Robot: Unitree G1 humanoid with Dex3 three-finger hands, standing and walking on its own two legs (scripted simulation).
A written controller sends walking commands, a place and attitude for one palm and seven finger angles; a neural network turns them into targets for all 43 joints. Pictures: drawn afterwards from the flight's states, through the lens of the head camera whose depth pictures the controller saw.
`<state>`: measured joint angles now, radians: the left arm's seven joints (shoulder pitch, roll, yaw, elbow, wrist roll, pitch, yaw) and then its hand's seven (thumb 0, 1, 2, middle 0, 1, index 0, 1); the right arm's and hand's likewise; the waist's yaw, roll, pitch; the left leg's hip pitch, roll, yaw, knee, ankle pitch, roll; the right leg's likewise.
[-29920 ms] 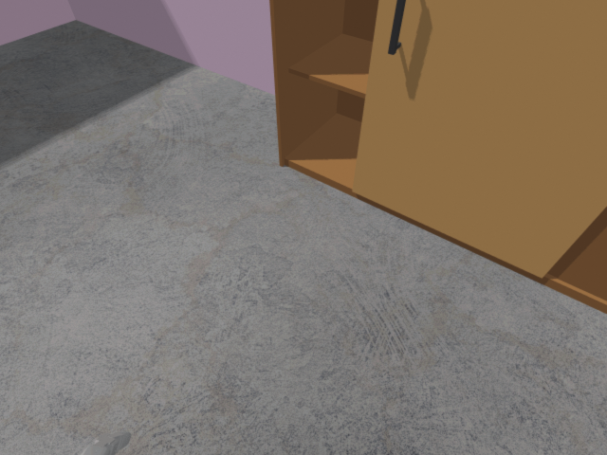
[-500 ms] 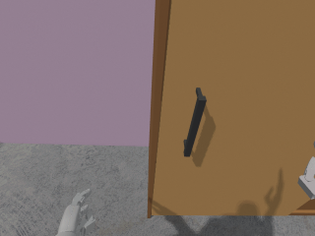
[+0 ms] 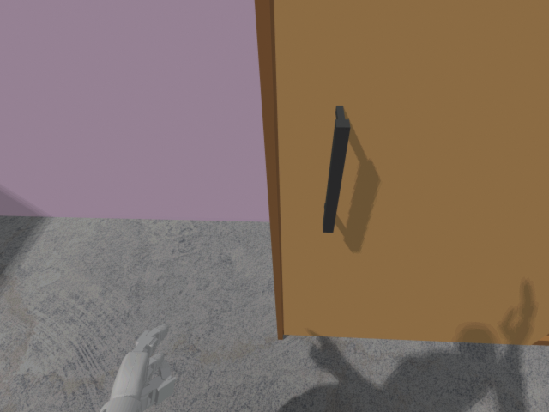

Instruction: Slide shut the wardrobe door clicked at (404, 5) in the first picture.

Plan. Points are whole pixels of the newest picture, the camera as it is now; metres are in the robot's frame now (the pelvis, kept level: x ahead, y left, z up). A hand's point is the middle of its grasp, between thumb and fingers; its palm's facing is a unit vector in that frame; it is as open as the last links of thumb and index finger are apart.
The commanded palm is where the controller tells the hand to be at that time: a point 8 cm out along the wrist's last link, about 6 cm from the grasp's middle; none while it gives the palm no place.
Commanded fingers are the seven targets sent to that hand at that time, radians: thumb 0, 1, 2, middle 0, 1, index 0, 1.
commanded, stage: step back with the hand held close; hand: right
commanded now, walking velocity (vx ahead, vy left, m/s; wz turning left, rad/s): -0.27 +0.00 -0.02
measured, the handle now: (333, 175) +0.46 -0.09 +0.09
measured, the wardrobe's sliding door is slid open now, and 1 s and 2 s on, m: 0.00 0.00 0.00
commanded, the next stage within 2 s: stop stepping back and stand still in 0.66 s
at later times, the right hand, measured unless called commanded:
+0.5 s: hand out of the picture +0.12 -0.28 +0.17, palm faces +0.44 +0.78 -0.44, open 7.4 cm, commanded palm +0.05 -0.32 +0.19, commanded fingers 0.00 -0.90 -0.90 0.20 0.30 0.20 0.30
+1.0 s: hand out of the picture +0.01 -0.27 +0.17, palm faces +0.42 +0.82 -0.39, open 7.4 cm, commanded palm -0.03 -0.31 +0.19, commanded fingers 0.00 -0.90 -0.90 0.20 0.30 0.20 0.30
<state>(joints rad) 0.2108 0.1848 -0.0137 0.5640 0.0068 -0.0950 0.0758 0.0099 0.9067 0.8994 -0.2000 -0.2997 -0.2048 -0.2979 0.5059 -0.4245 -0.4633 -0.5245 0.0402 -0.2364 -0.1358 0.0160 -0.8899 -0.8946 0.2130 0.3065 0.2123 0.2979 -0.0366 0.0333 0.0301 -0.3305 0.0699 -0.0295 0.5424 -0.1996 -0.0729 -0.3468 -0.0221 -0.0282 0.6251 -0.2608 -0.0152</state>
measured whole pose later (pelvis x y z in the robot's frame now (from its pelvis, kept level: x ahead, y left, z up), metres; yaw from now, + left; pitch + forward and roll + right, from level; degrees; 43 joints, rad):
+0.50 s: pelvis -0.07 -0.02 +0.00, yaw -2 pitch +1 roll +2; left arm 0.19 0.21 0.02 0.63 0.01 -0.13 0.07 0.01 0.91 0.90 -0.20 -0.30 -0.20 -0.30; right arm 0.49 -0.43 -0.44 -0.52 0.03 -0.30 -0.13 0.01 -0.89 -0.89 0.21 0.31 0.21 0.30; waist -0.01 0.04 0.04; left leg -0.42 0.00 -0.08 0.63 -0.23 -0.04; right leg -0.43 0.03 -0.01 0.64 -0.23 -0.05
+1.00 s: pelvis -0.18 -0.01 +0.00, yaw +2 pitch +2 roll +2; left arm 0.30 0.23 0.00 0.67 0.00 -0.13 0.09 0.01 0.91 0.90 -0.20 -0.30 -0.21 -0.30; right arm 0.55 -0.42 -0.41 -0.48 0.06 -0.21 -0.14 0.01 -0.89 -0.89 0.21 0.31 0.21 0.30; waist 0.00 0.01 -0.10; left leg -0.19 -0.01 0.01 0.51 -0.34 -0.02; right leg -0.35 -0.01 0.00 0.60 -0.28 -0.01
